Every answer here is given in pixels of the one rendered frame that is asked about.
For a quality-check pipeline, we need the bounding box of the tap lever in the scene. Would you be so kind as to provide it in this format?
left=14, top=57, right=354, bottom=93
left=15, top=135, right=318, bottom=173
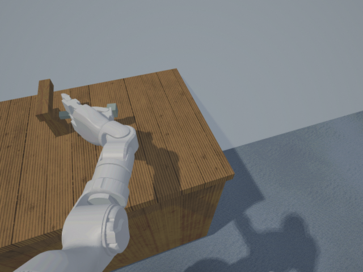
left=59, top=103, right=118, bottom=119

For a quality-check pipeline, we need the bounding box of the left robot hand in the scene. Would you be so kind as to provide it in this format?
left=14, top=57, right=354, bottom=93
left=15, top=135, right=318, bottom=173
left=61, top=93, right=114, bottom=146

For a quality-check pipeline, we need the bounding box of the robot left upper arm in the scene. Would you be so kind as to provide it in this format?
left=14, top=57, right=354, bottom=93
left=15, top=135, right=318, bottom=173
left=13, top=203, right=130, bottom=272

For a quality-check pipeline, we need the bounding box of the counter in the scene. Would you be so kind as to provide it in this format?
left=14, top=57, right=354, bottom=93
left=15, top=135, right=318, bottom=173
left=0, top=69, right=235, bottom=272

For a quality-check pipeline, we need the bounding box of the robot left forearm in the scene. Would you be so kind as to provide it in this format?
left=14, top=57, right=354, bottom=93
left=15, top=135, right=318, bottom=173
left=62, top=121, right=139, bottom=247

